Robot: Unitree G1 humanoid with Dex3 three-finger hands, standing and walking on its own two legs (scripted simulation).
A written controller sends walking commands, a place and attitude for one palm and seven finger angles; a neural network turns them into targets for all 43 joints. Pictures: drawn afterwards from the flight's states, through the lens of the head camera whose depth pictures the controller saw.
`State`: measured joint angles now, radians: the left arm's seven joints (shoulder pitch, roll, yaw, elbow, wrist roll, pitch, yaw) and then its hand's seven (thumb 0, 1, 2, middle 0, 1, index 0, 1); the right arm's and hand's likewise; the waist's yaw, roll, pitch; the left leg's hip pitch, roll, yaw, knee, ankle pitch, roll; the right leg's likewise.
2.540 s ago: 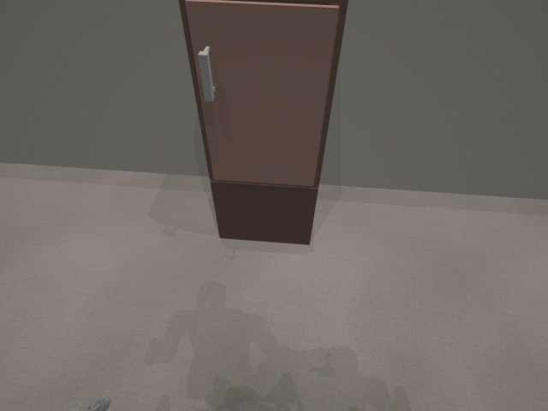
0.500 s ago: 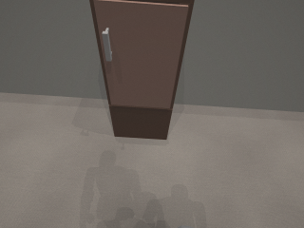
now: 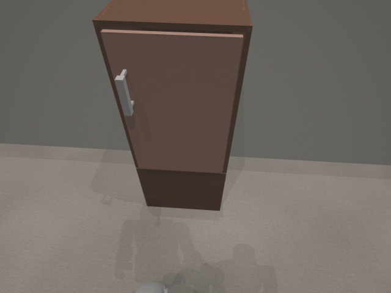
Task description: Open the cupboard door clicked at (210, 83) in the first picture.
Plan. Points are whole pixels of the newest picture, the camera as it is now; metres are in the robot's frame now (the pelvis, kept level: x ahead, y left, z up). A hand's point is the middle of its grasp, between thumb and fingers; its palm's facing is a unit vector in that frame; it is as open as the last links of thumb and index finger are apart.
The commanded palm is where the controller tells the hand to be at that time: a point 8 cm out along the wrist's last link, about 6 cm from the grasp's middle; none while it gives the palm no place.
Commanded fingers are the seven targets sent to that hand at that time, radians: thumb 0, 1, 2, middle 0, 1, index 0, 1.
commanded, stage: come to a stop and stand still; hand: left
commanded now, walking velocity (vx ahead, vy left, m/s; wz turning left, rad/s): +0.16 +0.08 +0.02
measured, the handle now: (126, 92) +0.65 +0.24 +0.05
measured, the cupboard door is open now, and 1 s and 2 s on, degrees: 0 0 0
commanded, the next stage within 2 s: look again from close up in 1.58 s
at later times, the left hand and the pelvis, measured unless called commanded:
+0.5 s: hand out of the picture +0.07 +0.24 -0.18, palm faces +0.01 -0.98 -0.20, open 7.4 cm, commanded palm none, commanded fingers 0.00 0.90 0.90 -0.20 -0.30 -0.20 -0.30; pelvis +0.05 +0.05 +0.00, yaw -3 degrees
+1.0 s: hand out of the picture +0.01 +0.17 -0.15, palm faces +0.06 -0.97 -0.22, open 7.3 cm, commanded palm none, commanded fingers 0.00 0.90 0.90 -0.20 -0.30 -0.20 -0.30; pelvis +0.01 +0.00 +0.01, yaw -1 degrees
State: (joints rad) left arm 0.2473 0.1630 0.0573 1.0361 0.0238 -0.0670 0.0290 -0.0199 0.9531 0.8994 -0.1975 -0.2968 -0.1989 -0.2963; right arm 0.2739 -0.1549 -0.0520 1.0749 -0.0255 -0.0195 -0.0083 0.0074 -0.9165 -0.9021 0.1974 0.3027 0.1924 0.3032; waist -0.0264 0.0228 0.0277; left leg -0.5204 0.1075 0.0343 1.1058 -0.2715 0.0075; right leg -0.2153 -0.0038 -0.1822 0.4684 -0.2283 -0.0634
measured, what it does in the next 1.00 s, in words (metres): steps on the spot: left foot, then right foot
